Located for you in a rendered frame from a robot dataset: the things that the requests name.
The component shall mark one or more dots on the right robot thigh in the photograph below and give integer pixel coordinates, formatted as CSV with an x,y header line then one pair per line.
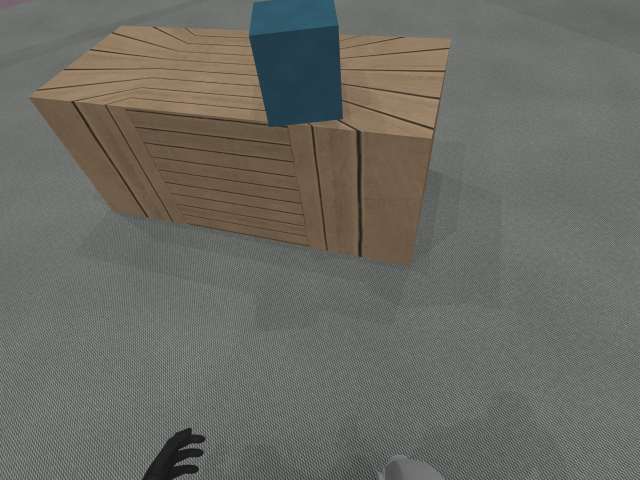
x,y
408,469

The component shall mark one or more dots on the robot right shin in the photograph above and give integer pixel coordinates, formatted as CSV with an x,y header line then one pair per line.
x,y
396,457

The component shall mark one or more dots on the left robot hand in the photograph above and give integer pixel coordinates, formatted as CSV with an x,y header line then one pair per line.
x,y
162,468

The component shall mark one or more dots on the carton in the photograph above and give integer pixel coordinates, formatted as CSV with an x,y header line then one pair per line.
x,y
295,45

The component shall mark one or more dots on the pedestal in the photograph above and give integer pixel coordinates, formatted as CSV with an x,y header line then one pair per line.
x,y
170,124

